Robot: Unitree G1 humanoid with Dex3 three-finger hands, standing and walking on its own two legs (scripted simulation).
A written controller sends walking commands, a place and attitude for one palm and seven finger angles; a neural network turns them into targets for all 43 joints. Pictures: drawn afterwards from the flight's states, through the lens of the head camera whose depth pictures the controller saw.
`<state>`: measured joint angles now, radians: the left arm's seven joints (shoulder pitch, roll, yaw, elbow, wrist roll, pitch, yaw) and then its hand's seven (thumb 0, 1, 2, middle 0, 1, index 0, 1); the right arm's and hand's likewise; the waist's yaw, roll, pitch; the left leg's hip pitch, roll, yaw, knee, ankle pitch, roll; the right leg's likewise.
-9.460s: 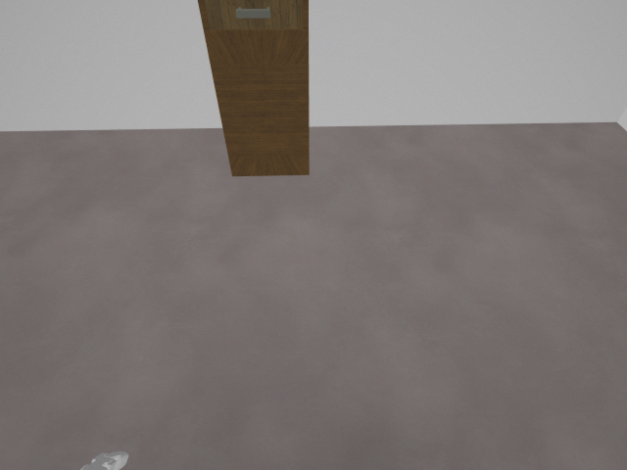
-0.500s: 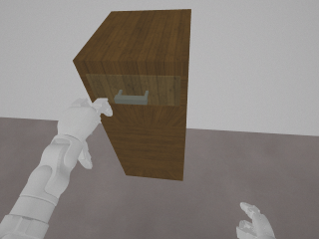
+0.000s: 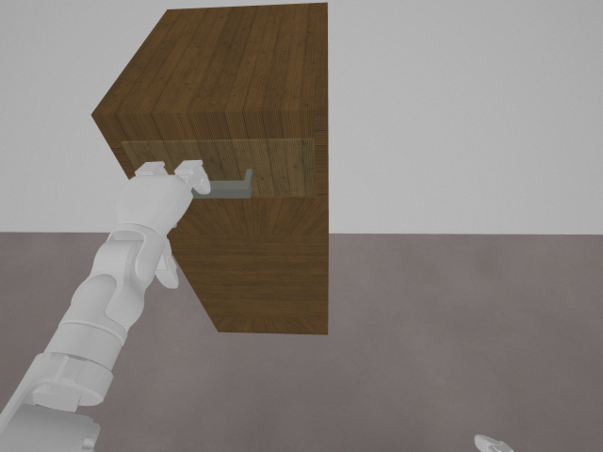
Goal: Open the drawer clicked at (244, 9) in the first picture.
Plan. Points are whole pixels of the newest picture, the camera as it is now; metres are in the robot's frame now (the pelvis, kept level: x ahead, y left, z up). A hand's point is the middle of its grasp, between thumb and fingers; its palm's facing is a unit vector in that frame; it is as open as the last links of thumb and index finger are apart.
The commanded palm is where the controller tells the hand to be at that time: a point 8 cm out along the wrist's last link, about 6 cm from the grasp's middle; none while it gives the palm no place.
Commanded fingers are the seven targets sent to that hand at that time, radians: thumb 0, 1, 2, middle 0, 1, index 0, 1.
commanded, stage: move the hooked fingers above the handle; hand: left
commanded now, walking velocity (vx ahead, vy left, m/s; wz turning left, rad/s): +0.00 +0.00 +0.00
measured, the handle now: (220, 181) +0.56 +0.20 +0.01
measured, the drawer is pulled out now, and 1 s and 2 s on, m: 0.00 0.00 0.00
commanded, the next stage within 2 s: lower the fingers behind the handle in 1.48 s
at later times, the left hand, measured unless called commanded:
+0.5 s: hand (197, 195) +0.46 +0.20 +0.07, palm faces -0.06 -0.02 -1.00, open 13.8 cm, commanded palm +0.45 +0.21 +0.13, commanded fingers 0.00 -0.50 0.30 -0.30 -1.20 -0.30 -1.20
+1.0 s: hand (210, 178) +0.51 +0.19 +0.06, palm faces -0.05 -0.04 -1.00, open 13.8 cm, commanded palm +0.49 +0.20 +0.12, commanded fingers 0.00 -0.50 0.30 -0.30 -1.20 -0.30 -1.20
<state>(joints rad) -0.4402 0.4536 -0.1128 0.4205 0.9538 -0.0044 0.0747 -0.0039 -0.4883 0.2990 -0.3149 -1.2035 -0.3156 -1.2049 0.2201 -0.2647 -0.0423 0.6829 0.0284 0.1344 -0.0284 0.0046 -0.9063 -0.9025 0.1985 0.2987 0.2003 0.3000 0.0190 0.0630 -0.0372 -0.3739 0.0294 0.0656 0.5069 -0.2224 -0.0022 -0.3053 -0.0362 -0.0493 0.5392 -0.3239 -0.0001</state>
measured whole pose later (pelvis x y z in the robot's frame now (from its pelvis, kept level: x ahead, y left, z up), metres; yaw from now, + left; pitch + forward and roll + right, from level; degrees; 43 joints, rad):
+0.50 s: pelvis +0.01 -0.01 -0.01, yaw -1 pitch +10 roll +1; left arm -0.73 0.47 -0.09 0.84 1.01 -0.03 0.12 0.00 -0.49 0.30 -0.31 -1.20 -0.31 -1.20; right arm 0.29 -0.26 -0.05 0.69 0.02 0.14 -0.03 0.00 -0.91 -0.90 0.20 0.30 0.20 0.30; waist -0.05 0.05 -0.08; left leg -0.50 0.05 0.07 0.59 -0.26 -0.01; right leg -0.43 -0.02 -0.04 0.61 -0.36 -0.01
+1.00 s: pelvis +0.01 +0.01 -0.01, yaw -2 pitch +15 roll +0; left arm -0.88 0.49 -0.04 1.02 1.06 -0.01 0.18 0.00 -0.49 0.30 -0.32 -1.21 -0.32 -1.22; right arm 0.37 -0.25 -0.06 0.71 0.01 0.15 -0.02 0.00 -0.91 -0.90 0.20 0.30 0.20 0.30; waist -0.12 0.05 -0.12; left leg -0.62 0.06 0.09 0.65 -0.30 0.00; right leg -0.55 -0.01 -0.02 0.64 -0.36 0.01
